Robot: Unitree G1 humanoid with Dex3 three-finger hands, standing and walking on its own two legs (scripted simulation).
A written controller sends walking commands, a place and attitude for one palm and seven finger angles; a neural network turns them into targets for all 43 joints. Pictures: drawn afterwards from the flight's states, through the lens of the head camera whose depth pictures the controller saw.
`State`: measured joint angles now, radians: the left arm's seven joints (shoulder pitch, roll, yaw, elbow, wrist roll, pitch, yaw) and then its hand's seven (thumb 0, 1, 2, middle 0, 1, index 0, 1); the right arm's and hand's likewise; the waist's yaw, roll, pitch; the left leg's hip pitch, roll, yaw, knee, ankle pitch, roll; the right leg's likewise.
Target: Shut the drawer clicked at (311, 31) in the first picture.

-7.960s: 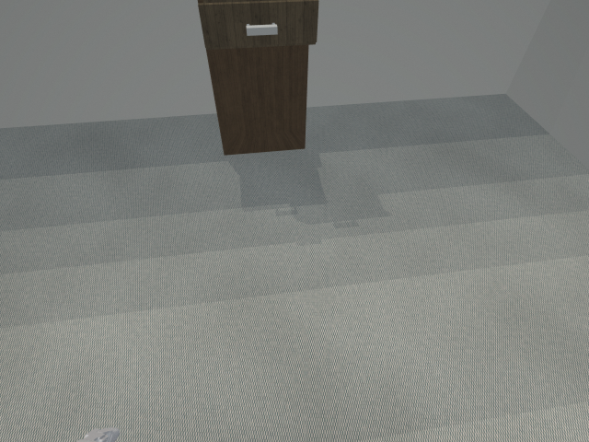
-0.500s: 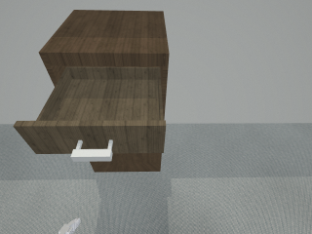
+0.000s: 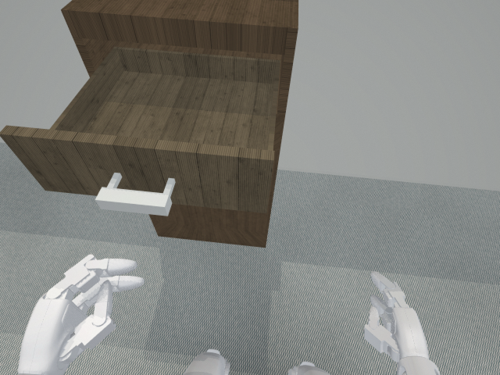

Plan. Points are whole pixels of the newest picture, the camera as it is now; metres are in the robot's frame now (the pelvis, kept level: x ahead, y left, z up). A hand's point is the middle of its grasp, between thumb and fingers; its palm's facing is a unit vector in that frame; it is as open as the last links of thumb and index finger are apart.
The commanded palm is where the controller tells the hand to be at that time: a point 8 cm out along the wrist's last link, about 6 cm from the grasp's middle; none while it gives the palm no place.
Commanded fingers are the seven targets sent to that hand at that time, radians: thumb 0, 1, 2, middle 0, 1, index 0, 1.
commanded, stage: raise the hand and make a fist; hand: left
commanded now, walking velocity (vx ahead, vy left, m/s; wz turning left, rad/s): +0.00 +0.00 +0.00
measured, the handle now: (139, 191) +0.36 +0.23 +0.08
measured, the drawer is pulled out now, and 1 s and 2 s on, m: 0.29 0.29 0.29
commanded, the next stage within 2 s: bring the fist close to the handle in 1.28 s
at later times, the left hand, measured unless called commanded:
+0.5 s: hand (94, 300) +0.18 +0.21 +0.12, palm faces +0.05 -1.00 -0.07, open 3.1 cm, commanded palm +0.14 +0.25 +0.14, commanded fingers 0.00 0.90 0.90 -1.34 -1.53 -1.34 -1.53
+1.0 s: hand (87, 274) +0.19 +0.20 +0.17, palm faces +0.05 -0.99 -0.09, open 3.3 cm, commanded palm +0.14 +0.25 +0.18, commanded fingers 0.00 0.90 0.90 -1.40 -1.60 -1.40 -1.60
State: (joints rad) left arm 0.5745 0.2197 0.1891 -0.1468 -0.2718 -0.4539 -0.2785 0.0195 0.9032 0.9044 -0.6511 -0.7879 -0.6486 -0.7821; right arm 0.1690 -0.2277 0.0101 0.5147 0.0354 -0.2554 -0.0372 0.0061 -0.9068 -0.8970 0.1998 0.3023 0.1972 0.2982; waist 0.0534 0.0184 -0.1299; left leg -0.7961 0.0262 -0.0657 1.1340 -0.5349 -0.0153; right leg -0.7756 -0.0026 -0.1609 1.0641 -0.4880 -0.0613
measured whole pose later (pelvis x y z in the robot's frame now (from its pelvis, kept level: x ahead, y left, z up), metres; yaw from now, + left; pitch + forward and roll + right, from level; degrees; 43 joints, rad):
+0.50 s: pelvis +0.02 +0.02 +0.03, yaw -1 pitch +8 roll -2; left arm 0.72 0.21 0.17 -0.32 -0.29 -0.33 -0.24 0.02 0.90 0.90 -1.15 -1.33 -1.15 -1.32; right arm 0.25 -0.24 -0.02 0.54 0.06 -0.28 -0.05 0.01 -0.91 -0.90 0.20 0.30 0.20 0.30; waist 0.03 0.03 -0.12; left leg -0.59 0.01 -0.01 0.94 -0.49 0.01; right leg -0.58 -0.01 -0.11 0.88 -0.44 -0.03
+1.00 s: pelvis +0.03 +0.02 +0.05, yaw -1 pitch +3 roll -2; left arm 0.68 0.23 0.16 -0.49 -0.27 -0.09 -0.18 0.02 0.90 0.90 -1.40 -1.60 -1.40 -1.59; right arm 0.27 -0.22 0.06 0.56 0.07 -0.32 -0.05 0.01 -0.90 -0.90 0.20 0.30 0.20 0.30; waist 0.05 0.06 -0.12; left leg -0.40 0.01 0.00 0.80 -0.45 0.02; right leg -0.41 -0.01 -0.10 0.75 -0.39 -0.02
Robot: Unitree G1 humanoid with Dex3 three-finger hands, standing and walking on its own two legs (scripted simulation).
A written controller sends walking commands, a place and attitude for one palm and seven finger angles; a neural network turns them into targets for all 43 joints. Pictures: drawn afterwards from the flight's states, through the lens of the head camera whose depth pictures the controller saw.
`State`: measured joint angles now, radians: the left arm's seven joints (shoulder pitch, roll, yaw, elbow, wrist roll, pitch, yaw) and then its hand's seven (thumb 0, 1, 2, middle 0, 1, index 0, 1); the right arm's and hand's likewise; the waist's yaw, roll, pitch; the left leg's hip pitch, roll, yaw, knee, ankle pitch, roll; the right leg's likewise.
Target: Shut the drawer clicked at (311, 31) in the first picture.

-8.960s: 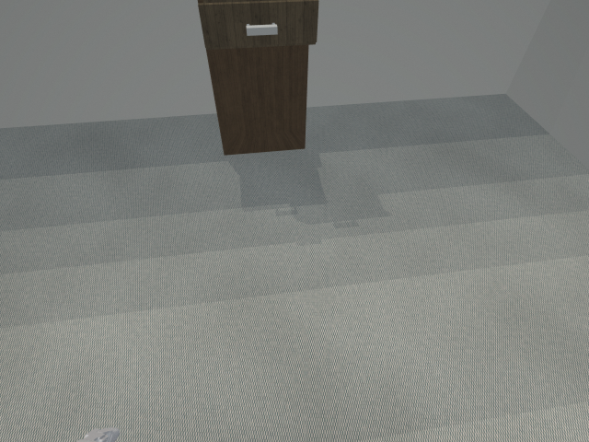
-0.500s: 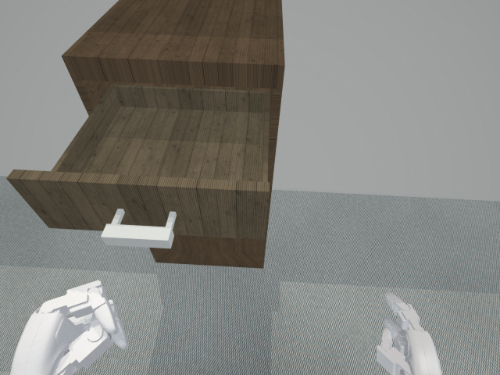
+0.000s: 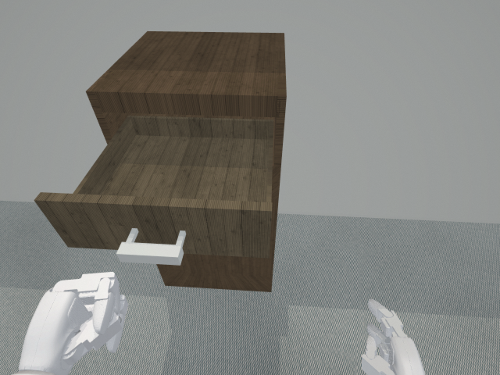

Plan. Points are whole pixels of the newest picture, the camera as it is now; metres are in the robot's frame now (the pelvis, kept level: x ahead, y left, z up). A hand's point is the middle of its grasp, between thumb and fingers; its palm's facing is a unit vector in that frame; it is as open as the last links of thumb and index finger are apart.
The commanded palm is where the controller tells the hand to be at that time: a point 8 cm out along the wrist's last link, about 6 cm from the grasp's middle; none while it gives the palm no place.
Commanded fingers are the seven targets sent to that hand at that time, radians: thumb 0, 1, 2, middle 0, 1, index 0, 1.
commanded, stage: raise the hand and make a fist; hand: left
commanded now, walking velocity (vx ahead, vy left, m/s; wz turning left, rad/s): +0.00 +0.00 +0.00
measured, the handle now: (154, 243) +0.33 +0.21 +0.03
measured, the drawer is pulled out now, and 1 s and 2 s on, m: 0.29 0.29 0.29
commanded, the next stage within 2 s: bring the fist close to the handle in 0.28 s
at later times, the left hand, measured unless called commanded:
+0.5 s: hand (120, 328) +0.15 +0.17 +0.12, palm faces +0.10 -0.99 -0.10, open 3.3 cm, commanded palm +0.11 +0.22 +0.12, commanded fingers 0.00 0.90 0.90 -1.40 -1.60 -1.40 -1.60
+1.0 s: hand (142, 316) +0.18 +0.17 +0.07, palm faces +0.06 -1.00 -0.06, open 3.3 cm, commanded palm +0.16 +0.23 +0.07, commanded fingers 0.00 0.90 0.90 -1.40 -1.60 -1.40 -1.60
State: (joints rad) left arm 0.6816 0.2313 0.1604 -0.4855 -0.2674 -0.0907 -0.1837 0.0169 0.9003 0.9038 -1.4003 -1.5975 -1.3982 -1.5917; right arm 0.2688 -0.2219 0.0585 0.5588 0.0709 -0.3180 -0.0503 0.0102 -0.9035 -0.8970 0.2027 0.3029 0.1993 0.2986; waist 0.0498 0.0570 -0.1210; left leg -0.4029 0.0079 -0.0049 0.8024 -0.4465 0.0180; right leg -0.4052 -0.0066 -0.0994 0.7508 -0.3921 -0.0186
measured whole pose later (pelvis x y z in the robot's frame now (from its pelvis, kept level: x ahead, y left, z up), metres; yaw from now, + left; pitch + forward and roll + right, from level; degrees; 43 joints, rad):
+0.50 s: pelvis -0.01 -0.02 +0.00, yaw +0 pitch +2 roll -1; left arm 0.64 0.23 0.20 -0.37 -0.30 -0.15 -0.23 0.02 0.90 0.90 -1.40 -1.60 -1.40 -1.59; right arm 0.25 -0.23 0.04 0.59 0.07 -0.38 -0.07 0.01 -0.90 -0.90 0.20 0.30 0.20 0.30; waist 0.06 0.07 -0.10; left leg -0.38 0.02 -0.02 0.77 -0.42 -0.01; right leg -0.39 0.01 -0.11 0.73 -0.38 -0.05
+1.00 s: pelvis -0.01 -0.01 -0.01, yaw +0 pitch +7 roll -1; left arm 0.51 0.20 0.16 -0.17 -0.26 -0.28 -0.21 0.02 0.90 0.90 -1.40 -1.60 -1.40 -1.59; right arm 0.26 -0.25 0.01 0.60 0.04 -0.32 -0.05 0.01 -0.91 -0.90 0.20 0.30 0.20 0.30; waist 0.01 0.04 -0.09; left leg -0.53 0.01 -0.01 0.86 -0.44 0.00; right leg -0.54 -0.01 -0.10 0.83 -0.40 -0.03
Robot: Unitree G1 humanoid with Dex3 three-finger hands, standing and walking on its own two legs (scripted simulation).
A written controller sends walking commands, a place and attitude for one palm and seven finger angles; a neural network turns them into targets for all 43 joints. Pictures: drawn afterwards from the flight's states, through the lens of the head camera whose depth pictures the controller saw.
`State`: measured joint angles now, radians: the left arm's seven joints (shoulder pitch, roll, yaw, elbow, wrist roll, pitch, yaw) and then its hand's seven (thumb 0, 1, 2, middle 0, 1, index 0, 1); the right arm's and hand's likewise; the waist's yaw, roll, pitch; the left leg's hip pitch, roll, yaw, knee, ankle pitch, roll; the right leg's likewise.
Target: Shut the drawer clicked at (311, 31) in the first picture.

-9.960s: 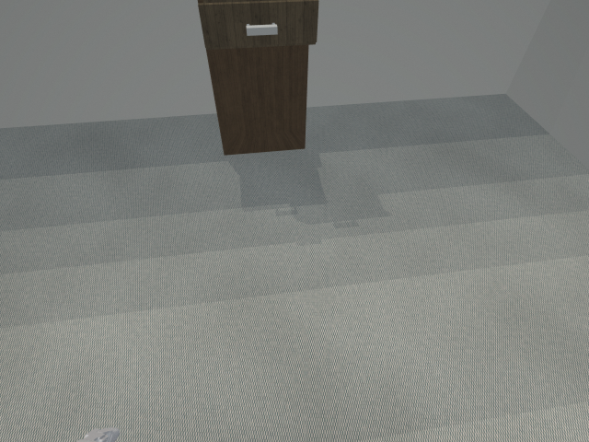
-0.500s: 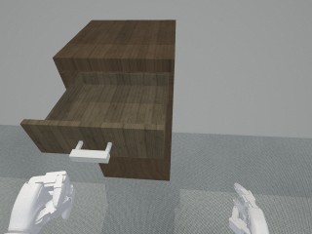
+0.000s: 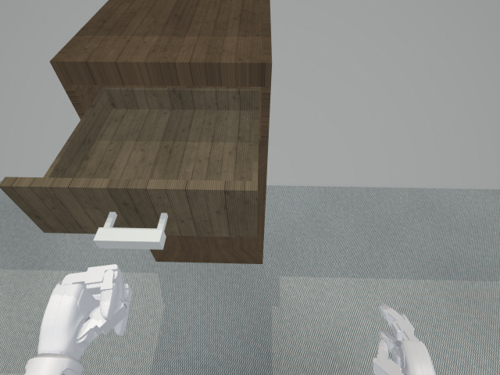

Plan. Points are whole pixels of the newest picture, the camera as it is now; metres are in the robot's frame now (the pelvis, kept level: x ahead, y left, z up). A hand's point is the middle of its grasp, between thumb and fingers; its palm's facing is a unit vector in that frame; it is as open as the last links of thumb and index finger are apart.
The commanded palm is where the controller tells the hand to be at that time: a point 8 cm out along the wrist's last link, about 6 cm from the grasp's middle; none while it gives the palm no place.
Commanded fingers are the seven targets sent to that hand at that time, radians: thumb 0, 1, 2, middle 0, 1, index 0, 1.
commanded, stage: bring the fist close to the handle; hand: left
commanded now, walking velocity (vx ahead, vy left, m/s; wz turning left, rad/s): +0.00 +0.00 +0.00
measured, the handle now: (134, 227) +0.34 +0.22 +0.04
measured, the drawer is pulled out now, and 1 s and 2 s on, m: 0.29 0.29 0.20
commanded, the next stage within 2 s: push the drawer shut in 0.78 s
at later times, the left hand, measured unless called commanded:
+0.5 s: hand (149, 290) +0.24 +0.17 +0.03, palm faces +0.03 -1.00 -0.06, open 3.3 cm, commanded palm +0.21 +0.23 +0.04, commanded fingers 0.00 0.90 0.90 -1.40 -1.60 -1.40 -1.60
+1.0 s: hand (146, 289) +0.24 +0.17 +0.04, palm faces +0.04 -1.00 -0.08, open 3.3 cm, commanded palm +0.22 +0.23 +0.04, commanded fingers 0.00 0.90 0.90 -1.40 -1.60 -1.40 -1.60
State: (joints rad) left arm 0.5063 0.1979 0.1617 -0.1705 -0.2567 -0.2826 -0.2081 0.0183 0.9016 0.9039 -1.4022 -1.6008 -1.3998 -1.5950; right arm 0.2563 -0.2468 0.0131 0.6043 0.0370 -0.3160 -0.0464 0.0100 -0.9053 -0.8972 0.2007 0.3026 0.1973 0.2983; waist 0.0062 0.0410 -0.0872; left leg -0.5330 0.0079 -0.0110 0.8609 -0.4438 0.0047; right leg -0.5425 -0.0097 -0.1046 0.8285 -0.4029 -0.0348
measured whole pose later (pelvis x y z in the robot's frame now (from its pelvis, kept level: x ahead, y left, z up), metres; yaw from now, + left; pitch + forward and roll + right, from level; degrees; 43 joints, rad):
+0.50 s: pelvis +0.00 +0.00 -0.02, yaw -1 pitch +12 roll -1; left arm 0.34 0.19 0.12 -0.03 -0.21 -0.34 -0.14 0.02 0.90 0.90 -1.40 -1.60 -1.40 -1.59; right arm 0.25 -0.25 0.02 0.54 0.02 -0.20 -0.03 0.01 -0.91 -0.90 0.20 0.30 0.20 0.30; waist -0.01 0.03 -0.12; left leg -0.73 0.01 0.00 1.02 -0.51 0.01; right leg -0.74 -0.02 -0.09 0.99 -0.46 -0.03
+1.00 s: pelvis +0.00 -0.01 -0.02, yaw +0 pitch +12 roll -1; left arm 0.35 0.21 0.14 -0.02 -0.23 -0.36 -0.16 0.02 0.90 0.90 -1.40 -1.60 -1.40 -1.59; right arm 0.26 -0.26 0.02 0.53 0.03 -0.17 -0.03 0.01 -0.91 -0.90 0.20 0.30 0.20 0.30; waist -0.02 0.04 -0.13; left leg -0.72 0.01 -0.02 1.01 -0.51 0.00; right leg -0.73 -0.01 -0.11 0.98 -0.46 -0.04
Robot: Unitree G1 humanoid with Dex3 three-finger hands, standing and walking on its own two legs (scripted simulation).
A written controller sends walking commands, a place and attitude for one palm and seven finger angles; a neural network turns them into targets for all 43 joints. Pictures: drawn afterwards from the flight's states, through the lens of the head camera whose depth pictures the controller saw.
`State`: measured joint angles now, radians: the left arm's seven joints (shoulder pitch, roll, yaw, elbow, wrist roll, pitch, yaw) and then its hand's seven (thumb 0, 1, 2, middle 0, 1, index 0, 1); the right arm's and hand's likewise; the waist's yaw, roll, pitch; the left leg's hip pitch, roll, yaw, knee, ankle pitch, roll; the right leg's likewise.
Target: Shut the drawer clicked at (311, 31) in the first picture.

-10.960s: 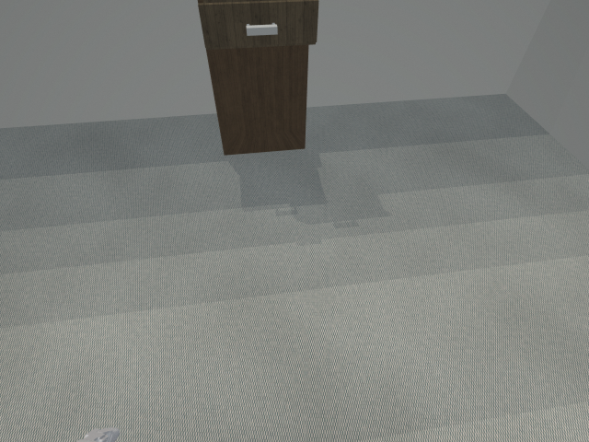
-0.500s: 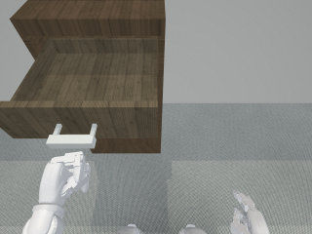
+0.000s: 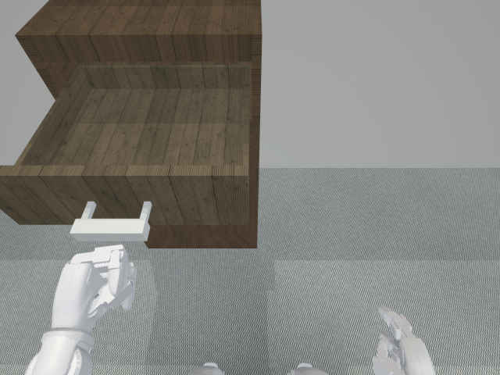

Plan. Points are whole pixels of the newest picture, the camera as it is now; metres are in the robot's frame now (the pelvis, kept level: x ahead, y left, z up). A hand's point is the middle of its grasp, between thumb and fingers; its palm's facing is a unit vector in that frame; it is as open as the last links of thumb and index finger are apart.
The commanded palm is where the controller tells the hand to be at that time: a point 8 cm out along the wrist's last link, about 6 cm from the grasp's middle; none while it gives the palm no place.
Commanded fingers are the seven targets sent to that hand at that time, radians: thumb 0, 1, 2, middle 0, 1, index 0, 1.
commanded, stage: push the drawer shut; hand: left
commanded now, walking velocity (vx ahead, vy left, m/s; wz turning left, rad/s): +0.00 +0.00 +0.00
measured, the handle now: (115, 218) +0.34 +0.23 +0.07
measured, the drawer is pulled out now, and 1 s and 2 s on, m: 0.29 0.20 0.08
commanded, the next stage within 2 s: none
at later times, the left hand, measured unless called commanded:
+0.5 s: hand (132, 257) +0.28 +0.19 +0.06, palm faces +0.03 -1.00 -0.07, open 2.8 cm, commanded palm +0.28 +0.24 +0.07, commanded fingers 0.00 0.90 0.90 -1.40 -1.60 -1.40 -1.60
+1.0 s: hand (143, 210) +0.36 +0.19 +0.06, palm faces +0.02 -1.00 -0.05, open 2.8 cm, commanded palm +0.35 +0.25 +0.07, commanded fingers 0.00 0.90 0.90 -1.40 -1.60 -1.40 -1.60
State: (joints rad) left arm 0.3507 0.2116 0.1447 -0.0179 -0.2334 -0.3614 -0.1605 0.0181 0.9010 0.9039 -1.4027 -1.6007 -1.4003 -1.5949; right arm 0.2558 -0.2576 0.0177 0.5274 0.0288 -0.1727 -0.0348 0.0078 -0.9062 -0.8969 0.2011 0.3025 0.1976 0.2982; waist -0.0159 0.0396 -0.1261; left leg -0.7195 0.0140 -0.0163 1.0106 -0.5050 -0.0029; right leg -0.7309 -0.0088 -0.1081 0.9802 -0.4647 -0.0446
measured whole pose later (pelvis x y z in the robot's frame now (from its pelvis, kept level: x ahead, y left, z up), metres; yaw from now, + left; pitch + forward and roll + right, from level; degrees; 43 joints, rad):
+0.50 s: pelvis -0.02 +0.00 +0.00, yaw +1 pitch +12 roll -1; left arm 0.04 0.25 0.17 0.26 -0.23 -0.36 -0.20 -0.06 0.75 0.93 -1.40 -1.60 -1.40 -1.59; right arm 0.23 -0.26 0.03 0.61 0.04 -0.15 -0.05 0.01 -0.91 -0.90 0.20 0.30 0.20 0.30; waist -0.01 0.03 -0.09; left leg -0.74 0.01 -0.03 1.01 -0.47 0.00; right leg -0.74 -0.01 -0.12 0.97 -0.44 -0.05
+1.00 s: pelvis -0.02 +0.01 +0.00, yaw -1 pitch +13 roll -1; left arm -0.34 0.30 0.23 0.65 -0.19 -0.38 -0.19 -0.04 0.75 0.92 -1.40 -1.60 -1.40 -1.59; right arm 0.28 -0.27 0.04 0.64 0.04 -0.09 -0.05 0.01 -0.91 -0.90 0.20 0.30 0.20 0.30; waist -0.05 0.02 -0.08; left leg -0.75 0.01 0.00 0.97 -0.44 0.01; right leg -0.77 -0.01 -0.09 0.94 -0.40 -0.04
